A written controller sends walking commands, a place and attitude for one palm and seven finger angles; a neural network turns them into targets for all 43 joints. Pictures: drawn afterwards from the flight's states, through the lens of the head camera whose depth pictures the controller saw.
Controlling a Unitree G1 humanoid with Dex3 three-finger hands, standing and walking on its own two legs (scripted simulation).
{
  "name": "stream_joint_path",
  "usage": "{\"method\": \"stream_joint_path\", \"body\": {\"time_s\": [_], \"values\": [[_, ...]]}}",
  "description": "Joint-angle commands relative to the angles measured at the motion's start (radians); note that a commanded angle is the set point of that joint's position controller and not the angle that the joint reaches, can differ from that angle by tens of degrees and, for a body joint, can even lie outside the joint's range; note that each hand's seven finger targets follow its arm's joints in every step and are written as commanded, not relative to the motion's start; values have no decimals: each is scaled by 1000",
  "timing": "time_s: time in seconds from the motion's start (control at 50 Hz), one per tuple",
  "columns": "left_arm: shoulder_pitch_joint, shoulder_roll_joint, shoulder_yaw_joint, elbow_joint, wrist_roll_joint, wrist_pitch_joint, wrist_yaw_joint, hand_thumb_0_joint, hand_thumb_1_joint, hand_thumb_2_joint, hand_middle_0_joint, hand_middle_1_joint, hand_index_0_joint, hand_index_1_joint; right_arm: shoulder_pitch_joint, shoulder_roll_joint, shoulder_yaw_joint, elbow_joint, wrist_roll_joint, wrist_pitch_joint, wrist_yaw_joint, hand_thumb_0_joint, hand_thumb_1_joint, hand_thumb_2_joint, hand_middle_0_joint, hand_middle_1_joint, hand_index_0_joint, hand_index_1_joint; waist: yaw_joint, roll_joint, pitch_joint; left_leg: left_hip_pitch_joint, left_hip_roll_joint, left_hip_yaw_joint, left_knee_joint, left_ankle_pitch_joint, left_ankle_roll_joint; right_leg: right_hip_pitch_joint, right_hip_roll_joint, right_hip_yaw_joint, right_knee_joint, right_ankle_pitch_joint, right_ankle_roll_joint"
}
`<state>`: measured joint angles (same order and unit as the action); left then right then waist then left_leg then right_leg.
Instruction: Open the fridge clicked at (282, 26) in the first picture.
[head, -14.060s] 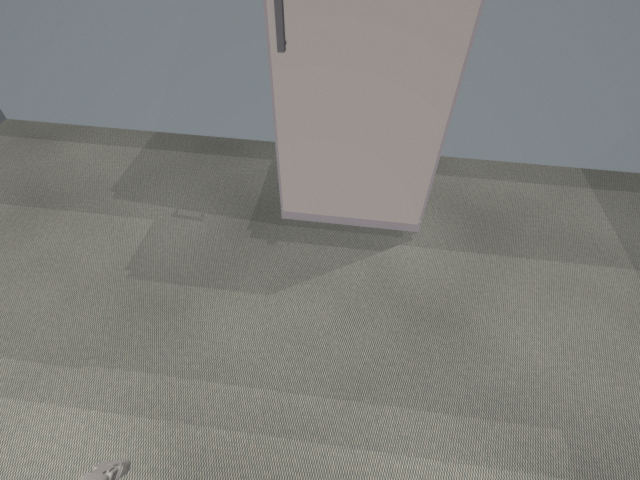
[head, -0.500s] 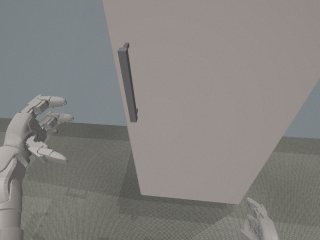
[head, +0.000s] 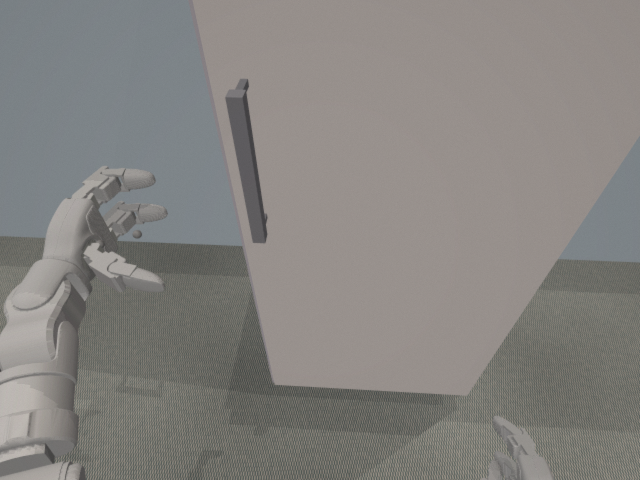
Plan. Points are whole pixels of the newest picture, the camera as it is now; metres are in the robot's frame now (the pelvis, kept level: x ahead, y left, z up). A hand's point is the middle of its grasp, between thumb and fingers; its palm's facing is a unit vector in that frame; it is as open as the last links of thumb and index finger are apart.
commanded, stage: move the hooked fingers beside the handle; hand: left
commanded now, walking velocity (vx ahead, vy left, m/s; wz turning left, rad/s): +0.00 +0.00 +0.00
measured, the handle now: (252, 169) +0.50 +0.14 +0.14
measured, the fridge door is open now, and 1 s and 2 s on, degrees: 0 0 0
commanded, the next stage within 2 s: feel for the door with the fingertips in 1.70 s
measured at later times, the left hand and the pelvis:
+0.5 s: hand (169, 205) +0.40 +0.22 +0.16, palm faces +0.02 -1.00 -0.01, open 14.0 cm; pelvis +0.00 +0.00 +0.00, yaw -1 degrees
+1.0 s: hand (194, 186) +0.44 +0.20 +0.15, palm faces +0.00 -1.00 +0.01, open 14.0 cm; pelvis +0.01 +0.00 -0.01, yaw -1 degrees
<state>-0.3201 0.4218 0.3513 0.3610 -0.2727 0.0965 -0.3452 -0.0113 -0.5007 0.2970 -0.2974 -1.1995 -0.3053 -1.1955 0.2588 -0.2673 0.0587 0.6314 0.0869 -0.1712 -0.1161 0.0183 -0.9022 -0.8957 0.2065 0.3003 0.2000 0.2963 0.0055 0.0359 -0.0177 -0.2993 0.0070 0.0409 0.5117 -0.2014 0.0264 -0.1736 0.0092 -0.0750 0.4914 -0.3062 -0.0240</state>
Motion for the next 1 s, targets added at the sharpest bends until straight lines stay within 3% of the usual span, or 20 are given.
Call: {"method": "stream_joint_path", "body": {"time_s": [0.0, 0.12, 0.16, 0.24, 0.3, 0.32, 0.38, 0.46, 0.52, 0.54, 0.62, 0.7, 0.72, 0.74, 0.8, 0.82, 0.88, 0.9, 0.94, 0.98], "values": [[-414, 243, 58, -203, -17, -77, 13, 0, -500, 300, -300, -1200, -300, -1200, -94, -125, -49, -146, 0, -48, -7, 0, -900, -900, 200, 300, 200, 300, -8, 34, -230, 251, 0, -78, -53, 118, 16, -121, 8, 32, -88, 200, 4], [-445, 244, 50, -155, 0, -73, 36, 0, -500, 300, -300, -1200, -300, -1200, -81, -129, -51, -140, -1, -27, 0, 0, -900, -900, 200, 300, 200, 300, -8, 21, -232, 243, 3, -79, -51, 135, 16, -118, 9, 30, -86, 203, 0], [-494, 210, 18, -155, 1, -73, 46, 0, -500, 300, -300, -1200, -300, -1200, -82, -127, -51, -142, -2, -23, -1, 0, -900, -900, 200, 300, 200, 300, -18, 19, -232, 246, 3, -82, -54, 126, 16, -129, 9, 30, -84, 201, 2], [-535, 231, 31, -124, 12, -89, 59, 0, -500, 300, -300, -1200, -300, -1200, -67, -131, -54, -134, -6, -12, 0, 0, -900, -900, 200, 300, 200, 300, -18, 24, -269, 257, 2, -76, -44, 152, 18, -116, 7, 37, -81, 225, 1], [-568, 227, 23, -39, 18, -87, 63, 0, -500, 300, -300, -1200, -300, -1200, -55, -133, -53, -121, -6, -1, 0, 0, -900, -900, 200, 300, 200, 300, -29, 13, -225, 225, 2, -78, -45, 119, 15, -141, 9, 35, -83, 202, 1], [-565, 247, 34, 4, 22, -89, 64, 0, -500, 300, -300, -1200, -300, -1200, -43, -138, -54, -113, -6, 5, 0, 0, -900, -900, 200, 300, 200, 300, -29, -25, -214, 206, 5, -72, -40, 113, 20, -139, 9, 38, -86, 198, 3], [-634, 256, 32, -17, 29, -113, 61, 0, -500, 300, -300, -1200, -300, -1200, -39, -137, -58, -119, -7, 10, 2, 0, -900, -900, 200, 300, 200, 300, -31, 44, -282, 237, 1, -68, -26, 152, 18, -126, 5, 46, -70, 238, 1], [-656, 246, 20, 16, 27, -138, 54, 0, -500, 300, -300, -1200, -300, -1200, -22, -140, -61, -115, -8, 18, 6, 0, -900, -900, 200, 300, 200, 300, -36, 41, -293, 236, 3, -70, -15, 174, 17, -129, 9, 43, -57, 261, 1], [-643, 232, 17, 70, 24, -144, 53, 0, -500, 300, -300, -1200, -300, -1200, -2, -145, -68, -108, -10, 21, 9, 0, -900, -900, 200, 300, 200, 300, -37, -25, -287, 219, 3, -68, -7, 172, 24, -132, 11, 41, -56, 262, 3], [-651, 266, 44, 72, 27, -146, 55, 0, -500, 300, -300, -1200, -300, -1200, -2, -149, -69, -108, -10, 24, 9, 0, -900, -900, 200, 300, 200, 300, -30, -1, -295, 214, 2, -65, -6, 183, 22, -126, 8, 45, -50, 283, 3], [-667, 272, 42, 128, 31, -149, 55, 0, -500, 300, -300, -1200, -300, -1200, 17, -151, -71, -101, -10, 40, 13, 0, -900, -900, 200, 300, 200, 300, -36, -24, -266, 170, 0, -56, 2, 161, 25, -134, 8, 46, -46, 273, 6], [-762, 276, 27, 157, 39, -174, 57, 0, -500, 300, -300, -1200, -300, -1200, 29, -154, -71, -93, -8, 46, 11, 0, -900, -900, 200, 300, 200, 300, -57, 22, -269, 177, 1, -59, 10, 139, 23, -171, 10, 53, -44, 244, 6], [-785, 292, 37, 151, 39, -190, 60, 0, -500, 300, -300, -1200, -300, -1200, 41, -156, -75, -89, -11, 47, 12, 0, -900, -900, 200, 300, 200, 300, -57, -7, -294, 178, 2, -60, 18, 151, 27, -156, 11, 52, -39, 252, 6], [-819, 283, 25, 135, 43, -203, 59, 0, -500, 300, -300, -1200, -300, -1200, 37, -156, -75, -92, -11, 44, 13, 0, -900, -900, 200, 300, 200, 300, -59, 31, -314, 195, 0, -62, 19, 158, 26, -161, 10, 56, -35, 261, 5], [-815, 243, 0, 150, 43, -221, 59, 0, -500, 300, -300, -1200, -300, -1200, 51, -155, -78, -84, -14, 42, 18, 0, -900, -900, 200, 300, 200, 300, -60, 56, -346, 243, 5, -74, 26, 192, 19, -184, 15, 47, -25, 266, 0], [-783, 248, 9, 181, 42, -221, 61, 0, -500, 300, -300, -1200, -300, -1200, 62, -158, -81, -79, -15, 44, 19, 0, -900, -900, 200, 300, 200, 300, -56, 19, -347, 227, 7, -72, 31, 203, 22, -169, 15, 45, -23, 276, 0], [-781, 249, 10, 267, 45, -197, 64, 0, -500, 300, -300, -1200, -300, -1200, 70, -162, -80, -72, -12, 57, 23, 0, -900, -900, 200, 300, 200, 300, -60, -15, -287, 164, 4, -63, 29, 164, 24, -188, 14, 47, -23, 274, 7], [-803, 256, 11, 273, 51, -196, 68, 0, -500, 300, -300, -1200, -300, -1200, 69, -162, -81, -73, -12, 61, 25, 0, -900, -900, 200, 300, 200, 300, -60, 7, -272, 153, 2, -61, 29, 153, 23, -198, 14, 48, -23, 263, 6], [-768, 296, 47, 266, 58, -204, 77, 0, -500, 300, -300, -1200, -300, -1200, 70, -165, -82, -89, -15, 68, 29, 0, -900, -900, 200, 300, 200, 300, -41, -13, -305, 142, 0, -57, 34, 171, 26, -165, 11, 52, -12, 289, 6], [-780, 265, 29, 218, 58, -220, 80, 0, -500, 300, -300, -1200, -300, -1200, 69, -158, -84, -97, -16, 68, 31, 0, -900, -900, 200, 300, 200, 300, -43, 19, -346, 179, 2, -59, 39, 192, 24, -167, 14, 51, -6, 296, 5]]}}
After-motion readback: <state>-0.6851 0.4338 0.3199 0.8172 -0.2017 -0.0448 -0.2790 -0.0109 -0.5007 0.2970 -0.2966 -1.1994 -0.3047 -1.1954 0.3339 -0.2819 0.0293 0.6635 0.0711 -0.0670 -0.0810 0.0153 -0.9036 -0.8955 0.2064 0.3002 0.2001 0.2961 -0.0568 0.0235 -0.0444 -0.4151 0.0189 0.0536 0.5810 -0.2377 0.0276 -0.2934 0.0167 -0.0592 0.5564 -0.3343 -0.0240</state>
